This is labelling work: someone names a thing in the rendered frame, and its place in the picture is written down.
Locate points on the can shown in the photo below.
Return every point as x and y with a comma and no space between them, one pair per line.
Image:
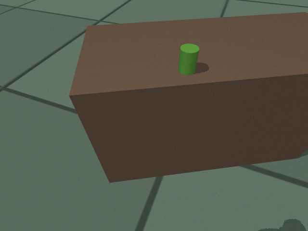
188,59

